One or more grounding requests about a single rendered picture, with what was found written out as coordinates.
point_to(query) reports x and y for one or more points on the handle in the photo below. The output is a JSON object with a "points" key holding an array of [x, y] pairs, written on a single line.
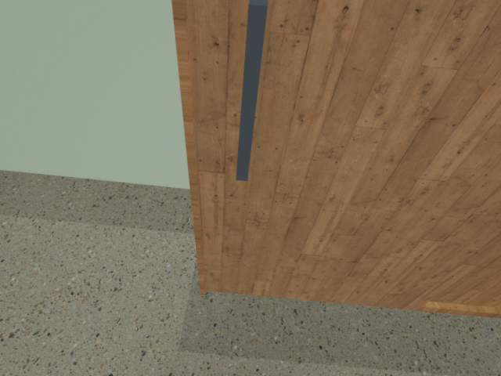
{"points": [[257, 12]]}

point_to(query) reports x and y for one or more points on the wardrobe door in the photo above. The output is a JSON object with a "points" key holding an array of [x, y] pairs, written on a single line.
{"points": [[480, 287], [375, 164]]}

